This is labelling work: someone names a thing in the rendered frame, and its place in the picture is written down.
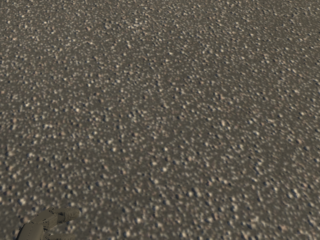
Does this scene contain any left robot hand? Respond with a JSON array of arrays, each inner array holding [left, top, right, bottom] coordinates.
[[15, 207, 80, 240]]

